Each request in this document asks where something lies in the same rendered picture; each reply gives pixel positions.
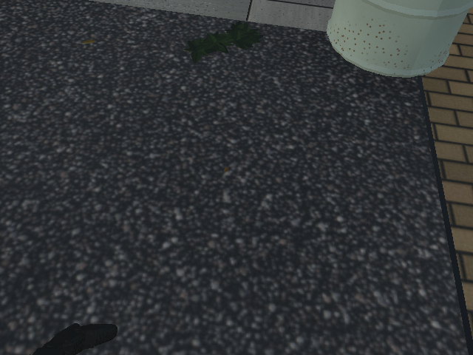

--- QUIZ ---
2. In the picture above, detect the left robot hand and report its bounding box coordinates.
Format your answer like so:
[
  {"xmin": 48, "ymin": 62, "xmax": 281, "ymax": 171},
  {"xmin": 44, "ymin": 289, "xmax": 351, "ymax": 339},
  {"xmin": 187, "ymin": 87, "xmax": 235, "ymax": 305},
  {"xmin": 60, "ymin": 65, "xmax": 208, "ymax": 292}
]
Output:
[{"xmin": 33, "ymin": 323, "xmax": 118, "ymax": 355}]

